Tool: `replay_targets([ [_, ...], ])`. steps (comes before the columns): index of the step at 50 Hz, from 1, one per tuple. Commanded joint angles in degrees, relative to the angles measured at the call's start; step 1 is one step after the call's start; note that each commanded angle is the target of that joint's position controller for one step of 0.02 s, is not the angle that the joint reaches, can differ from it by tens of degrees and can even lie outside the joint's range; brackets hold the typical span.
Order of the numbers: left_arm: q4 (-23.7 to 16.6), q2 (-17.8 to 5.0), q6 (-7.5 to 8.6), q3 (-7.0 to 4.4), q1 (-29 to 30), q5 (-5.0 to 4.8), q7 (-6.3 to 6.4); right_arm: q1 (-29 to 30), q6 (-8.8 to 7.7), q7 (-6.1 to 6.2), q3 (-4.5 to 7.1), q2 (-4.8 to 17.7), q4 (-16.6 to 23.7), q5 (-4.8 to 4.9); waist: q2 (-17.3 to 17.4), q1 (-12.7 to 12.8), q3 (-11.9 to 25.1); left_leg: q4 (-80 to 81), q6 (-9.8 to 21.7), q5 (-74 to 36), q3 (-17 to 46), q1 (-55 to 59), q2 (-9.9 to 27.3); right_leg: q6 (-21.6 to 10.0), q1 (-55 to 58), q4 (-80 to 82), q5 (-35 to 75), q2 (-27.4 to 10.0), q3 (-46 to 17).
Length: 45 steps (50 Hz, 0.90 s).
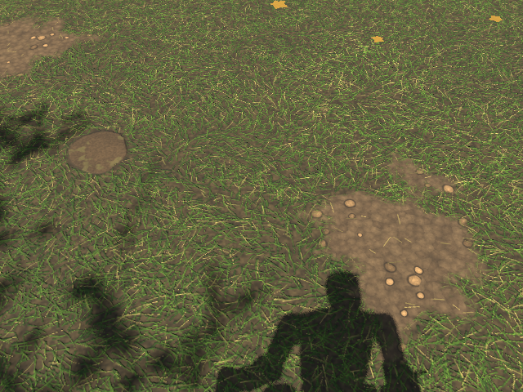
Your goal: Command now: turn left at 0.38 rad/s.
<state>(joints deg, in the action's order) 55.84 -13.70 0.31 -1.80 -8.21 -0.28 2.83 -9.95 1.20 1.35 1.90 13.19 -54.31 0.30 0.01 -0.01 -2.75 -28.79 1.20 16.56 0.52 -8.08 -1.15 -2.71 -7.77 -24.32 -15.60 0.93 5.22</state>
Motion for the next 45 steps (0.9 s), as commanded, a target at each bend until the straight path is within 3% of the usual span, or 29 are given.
replay_targets([
  [1,-4.0,-8.9,0.32,-2.54,0.3,0.86,-0.28,-1.8,0.94,0.18,1.99,4.5,3.3,-0.54,-6.9,1.0,6.0,-17.0,2.1,3.1,-2.0,-5.1,-0.6,-9.6,1.1,3.1,33.0,-17.2,-10.7],
  [3,-5.6,-9.5,0.53,-2.91,0.2,2.12,-1.1,0.3,1.99,-0.66,3.05,6.1,5.5,-1.34,-5.2,1.8,4.1,-31.2,2.7,8.9,-0.4,-11.8,1.7,-13.5,-2.2,2.9,32.0,-21.9,-11.5],
  [4,-5.3,-8.8,0.13,-2.67,-0.3,2.11,-1.46,0.8,2.29,-0.94,2.85,5.0,6.4,-0.86,-4.0,0.7,2.2,-26.5,2.2,11.8,-0.5,-14.5,2.1,-12.0,-1.8,3.1,31.9,-19.8,-9.0],
  [5,-4.8,-9.2,-0.46,-2.86,-0.1,2.2,-1.63,0.8,2.87,-1.27,2.39,4.3,7.6,-0.77,-7.5,0.2,0.1,-20.2,1.7,16.2,0.3,-15.9,3.4,-10.5,-0.3,3.6,32.9,-19.4,-8.6],
  [7,-7.2,-9.0,-0.65,-2.97,2.4,2.94,-2.51,-2.5,3.36,-1.45,2.78,5.0,7.0,-0.91,-7.6,0.0,4.6,-23.4,1.5,7.9,-4.0,-9.1,1.5,-9.4,-3.6,-0.3,29.3,-17.5,-4.4],
  [8,-6.8,-10.0,-1.0,-3.23,1.8,2.44,-2.32,-1.2,3.67,-1.74,2.83,5.6,8.8,-0.68,-8.9,-0.2,2.6,-17.3,1.8,12.5,-2.1,-10.3,2.7,-8.2,-3.5,0.6,29.6,-18.7,-5.9],
  [9,-7.9,-10.4,-0.85,-3.5,4.0,2.5,-2.92,-3.7,3.9,-1.75,3.02,5.4,8.1,-0.94,-7.6,-1.2,5.2,-19.9,1.7,4.8,-6.3,-5.5,1.0,-7.8,-5.0,-2.9,28.0,-17.7,-3.1],
  [10,-7.6,-10.7,-1.22,-3.54,3.3,1.75,-2.63,-3.8,3.84,-2.04,2.93,5.5,8.9,-0.59,-7.4,-1.8,3.8,-11.0,2.5,7.6,-3.6,-5.6,1.9,-5.9,-5.5,-2.9,26.2,-17.9,-4.0],
  [11,-7.1,-11.3,-1.96,-4.0,4.0,0.96,-2.57,-7.2,3.51,-2.41,2.98,4.8,8.1,-1.14,-5.6,-3.8,3.2,-4.4,2.9,1.8,-4.5,-1.6,1.2,-4.4,-7.3,-8.4,21.8,-16.0,-1.8],
  [12,-9.6,-9.6,-1.31,-3.7,11.0,1.25,-3.17,-15.4,3.2,-2.38,3.93,6.2,5.2,-2.47,-2.2,-8.4,6.0,-9.1,4.3,-12.5,-4.1,6.7,1.9,-3.5,-14.5,-22.3,19.5,-13.5,2.3],
  [13,-10.7,-6.2,-3.47,-3.01,3.5,0.36,-2.56,-13.1,1.97,-2.21,5.11,14.7,7.1,-1.82,18.7,-3.5,2.5,4.5,10.7,-44.8,23.5,5.2,16.5,1.6,-26.7,-33.1,-20.5,-1.8,3.5],
  [14,-12.4,-5.4,-3.85,-1.86,6.7,0.92,-1.54,-9.4,0.78,-2.68,5.68,18.4,10.1,-1.58,15.5,-3.8,1.9,11.8,16.1,-38.1,28.5,-6.4,19.6,2.0,-22.9,-39.7,-19.6,-0.8,-5.6],
  [15,-11.8,-7.0,-3.77,-2.14,5.6,0.65,-1.32,-3.3,0.63,-2.77,5.39,16.5,11.8,-1.59,12.0,-0.7,1.0,13.6,17.0,-23.7,26.6,-9.9,18.3,1.8,-21.4,-41.6,-14.7,-1.4,-6.9],
  [16,-10.6,-8.9,-3.4,-2.92,4.7,0.71,-1.39,0.6,0.82,-2.46,4.56,13.6,13.2,-1.64,8.0,0.6,0.1,12.9,16.0,-19.9,23.7,-11.1,15.8,1.9,-20.6,-43.6,-9.4,-1.8,-6.5],
  [17,-10.1,-9.9,-3.19,-3.49,4.7,1.29,-1.29,1.8,0.87,-1.81,4.14,12.2,13.4,-1.01,5.6,1.6,0.4,11.1,15.5,-25.1,23.0,-8.3,14.7,2.3,-22.2,-45.8,-8.7,-2.3,-7.6],
  [18,-10.2,-9.2,-3.46,-3.43,4.5,1.53,-1.22,0.2,0.98,-1.36,3.81,11.3,13.1,-0.44,5.7,1.5,1.2,9.9,14.3,-30.5,19.6,-5.4,12.2,3.3,-23.1,-43.7,-10.0,-2.3,-6.8],
  [21,-10.5,-7.0,-3.99,-2.85,3.2,1.34,-1.67,-3.6,1.09,-1.16,3.77,10.4,12.8,-0.51,2.8,0.3,5.1,8.2,12.8,-36.1,17.9,3.5,10.9,4.3,-24.3,-41.2,-8.0,-1.7,-6.7],
  [27,-11.7,-6.6,-5.03,-2.52,1.9,0.76,-2.1,-5.4,1.43,-1.08,2.99,9.7,13.0,-0.87,3.9,-1.4,6.4,11.6,11.3,-29.0,18.6,7.4,11.2,4.4,-21.9,-33.7,-7.9,-1.1,-6.9],
  [30,-12.2,-7.2,-4.85,-2.52,1.8,1.43,-3.01,-6.8,1.72,-1.69,2.89,10.0,11.9,-1.15,4.8,-2.4,5.5,18.1,12.9,1.3,21.9,5.8,10.6,3.9,-20.1,-30.3,-9.3,-0.8,-6.1],
  [32,-12.4,-7.4,-4.4,-2.53,1.8,1.77,-3.86,-6.5,1.79,-2.13,2.68,9.8,11.3,-1.35,6.0,-2.4,2.8,21.7,13.3,11.6,23.9,4.0,10.8,3.5,-19.0,-27.0,-10.1,-0.7,-5.6],
  [36,-11.6,-6.9,-2.83,-2.33,-0.7,1.99,-4.15,-6.2,1.06,-2.24,2.73,10.5,9.8,-1.21,4.2,-1.7,1.0,22.9,13.3,11.9,24.3,2.4,11.0,2.0,-14.5,-21.4,-10.8,-0.5,-5.3],
  [40,-10.4,-6.1,-1.75,-1.94,-4.8,1.67,-3.71,-3.5,0.57,-2.61,2.79,10.4,9.4,-0.91,4.7,0.2,0.0,22.2,12.7,11.0,22.4,-4.7,9.4,-0.6,-4.8,-13.0,-11.7,0.5,-4.3],
  [43,-6.6,-5.1,-1.08,-1.95,-14.3,1.72,-2.63,0.0,0.66,-2.31,2.83,9.9,9.5,-0.08,2.1,5.0,-1.2,17.2,9.5,13.1,19.0,-15.2,5.3,-3.6,9.9,4.2,-3.4,2.1,-1.2],
  [44,-4.5,-6.7,-0.77,-2.4,-19.8,2.15,-2.11,2.5,0.42,-2.07,2.58,8.5,10.4,0.04,-1.2,6.9,-2.1,8.9,7.0,12.9,16.2,-23.9,2.1,-5.4,17.9,8.8,-5.7,-1.6,-7.1],
  [45,-4.3,-8.7,0.06,-2.63,-23.5,2.84,-2.0,2.2,-0.24,-2.07,2.11,5.6,10.7,0.25,-10.2,7.8,0.9,-10.8,4.7,14.5,8.1,-28.9,-4.3,-8.4,22.4,14.5,-15.8,-13.8,-22.5],
])
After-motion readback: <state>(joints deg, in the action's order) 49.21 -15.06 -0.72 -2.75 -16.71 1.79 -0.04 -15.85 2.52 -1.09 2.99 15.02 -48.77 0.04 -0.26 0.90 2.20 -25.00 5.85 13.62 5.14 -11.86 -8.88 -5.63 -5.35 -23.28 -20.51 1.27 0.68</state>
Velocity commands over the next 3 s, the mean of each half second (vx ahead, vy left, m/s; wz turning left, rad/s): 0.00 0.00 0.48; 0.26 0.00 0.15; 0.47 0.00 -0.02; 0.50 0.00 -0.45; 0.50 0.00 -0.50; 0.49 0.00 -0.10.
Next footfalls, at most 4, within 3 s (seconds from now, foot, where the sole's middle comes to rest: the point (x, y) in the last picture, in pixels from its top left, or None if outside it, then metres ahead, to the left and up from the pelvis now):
0.24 left None -0.03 0.11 -0.78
0.90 right None -0.04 -0.05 -0.78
1.46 left None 0.27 0.37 -0.94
1.90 right None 0.55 0.25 -0.94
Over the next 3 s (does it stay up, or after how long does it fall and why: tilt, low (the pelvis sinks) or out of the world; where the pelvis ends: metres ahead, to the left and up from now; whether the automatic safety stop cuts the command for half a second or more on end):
stays up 0.98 0.24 -0.18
